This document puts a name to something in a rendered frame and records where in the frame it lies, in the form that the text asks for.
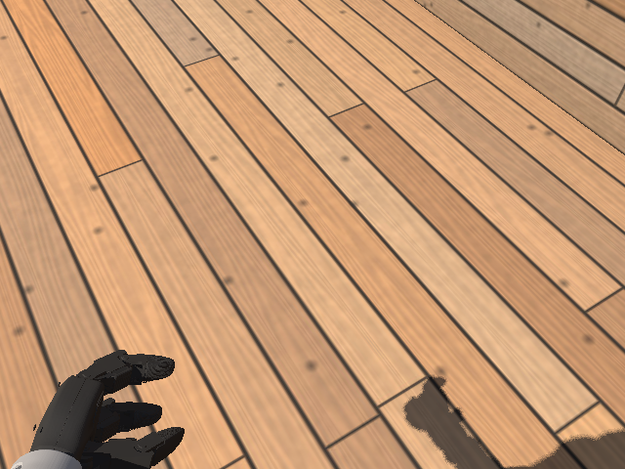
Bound left robot hand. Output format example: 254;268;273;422
30;350;185;469

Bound robot left forearm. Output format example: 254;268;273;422
11;449;82;469

